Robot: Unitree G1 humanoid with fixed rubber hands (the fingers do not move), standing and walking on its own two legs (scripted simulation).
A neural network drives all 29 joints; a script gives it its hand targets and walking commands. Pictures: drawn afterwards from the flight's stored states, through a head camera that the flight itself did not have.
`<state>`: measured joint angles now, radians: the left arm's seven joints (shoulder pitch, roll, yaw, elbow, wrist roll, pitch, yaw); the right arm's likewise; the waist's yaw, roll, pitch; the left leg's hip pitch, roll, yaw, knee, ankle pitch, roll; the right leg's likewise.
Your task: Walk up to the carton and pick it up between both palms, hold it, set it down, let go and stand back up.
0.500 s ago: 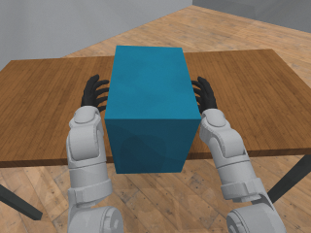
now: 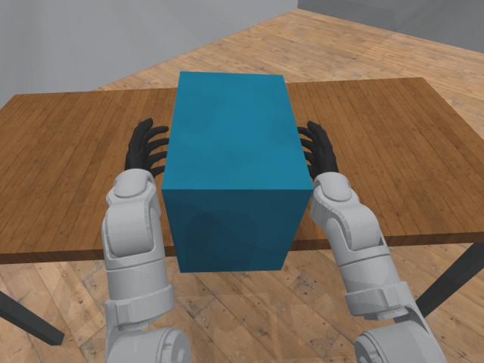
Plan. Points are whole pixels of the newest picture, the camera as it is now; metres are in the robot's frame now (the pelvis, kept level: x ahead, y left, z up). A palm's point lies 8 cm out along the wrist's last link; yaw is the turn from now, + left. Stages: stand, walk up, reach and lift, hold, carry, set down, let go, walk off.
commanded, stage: hold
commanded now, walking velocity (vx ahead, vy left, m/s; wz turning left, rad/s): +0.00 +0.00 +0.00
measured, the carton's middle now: (231, 173) +0.40 +0.02 +0.11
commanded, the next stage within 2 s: none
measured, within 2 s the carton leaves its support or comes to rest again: neither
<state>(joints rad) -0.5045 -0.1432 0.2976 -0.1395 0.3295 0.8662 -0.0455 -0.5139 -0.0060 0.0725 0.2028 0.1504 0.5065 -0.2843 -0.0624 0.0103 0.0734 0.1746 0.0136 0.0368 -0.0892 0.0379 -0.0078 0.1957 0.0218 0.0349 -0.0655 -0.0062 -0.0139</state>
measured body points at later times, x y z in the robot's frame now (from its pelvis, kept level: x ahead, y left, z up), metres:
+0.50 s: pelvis +0.00 +0.00 +0.00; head -0.02 -0.01 +0.45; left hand +0.36 +0.14 +0.19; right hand +0.36 -0.13 +0.16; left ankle +0.01 +0.12 -0.76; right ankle -0.01 -0.11 -0.76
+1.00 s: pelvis +0.00 +0.00 +0.00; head -0.02 -0.01 +0.45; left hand +0.35 +0.15 +0.18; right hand +0.36 -0.13 +0.15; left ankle +0.01 +0.12 -0.76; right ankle -0.01 -0.11 -0.76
